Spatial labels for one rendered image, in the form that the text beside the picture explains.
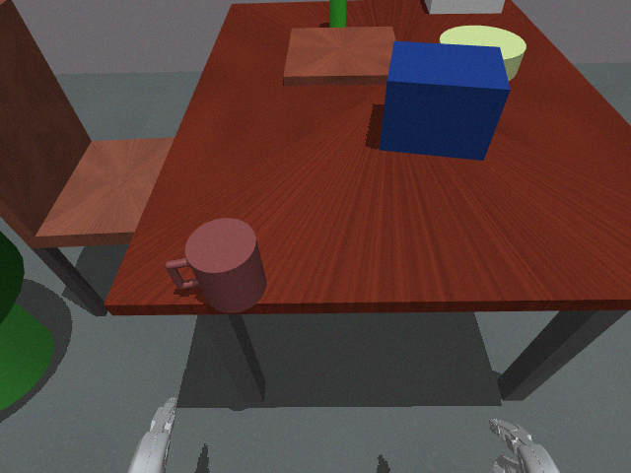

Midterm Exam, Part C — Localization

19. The chair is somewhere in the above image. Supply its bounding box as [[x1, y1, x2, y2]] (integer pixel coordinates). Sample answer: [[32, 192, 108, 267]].
[[0, 0, 175, 316]]

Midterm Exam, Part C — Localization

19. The potted plant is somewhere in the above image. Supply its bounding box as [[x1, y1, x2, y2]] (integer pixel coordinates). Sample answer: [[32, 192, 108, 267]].
[[0, 231, 53, 410]]

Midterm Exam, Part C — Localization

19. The right robot hand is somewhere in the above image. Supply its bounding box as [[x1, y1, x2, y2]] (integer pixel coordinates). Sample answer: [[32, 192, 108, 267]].
[[489, 419, 560, 473]]

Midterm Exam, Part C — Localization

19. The table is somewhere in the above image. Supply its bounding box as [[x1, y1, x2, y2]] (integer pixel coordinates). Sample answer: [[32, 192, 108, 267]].
[[104, 0, 631, 402]]

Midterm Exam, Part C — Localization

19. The left robot hand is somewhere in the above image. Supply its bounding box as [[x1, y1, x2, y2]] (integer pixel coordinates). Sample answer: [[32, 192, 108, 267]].
[[127, 397, 177, 473]]

